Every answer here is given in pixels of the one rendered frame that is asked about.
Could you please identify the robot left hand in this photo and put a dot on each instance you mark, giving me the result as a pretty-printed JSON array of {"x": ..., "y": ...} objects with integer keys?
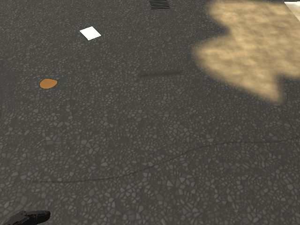
[{"x": 29, "y": 218}]

